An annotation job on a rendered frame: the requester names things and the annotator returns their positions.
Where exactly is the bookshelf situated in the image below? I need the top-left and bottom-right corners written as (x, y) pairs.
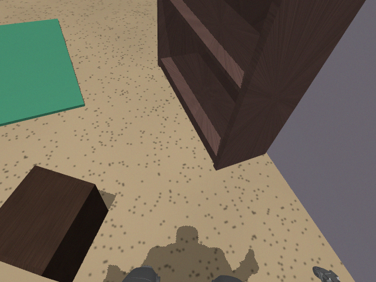
top-left (157, 0), bottom-right (366, 170)

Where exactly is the right robot hand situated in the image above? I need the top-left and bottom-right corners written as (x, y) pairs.
top-left (313, 266), bottom-right (340, 282)

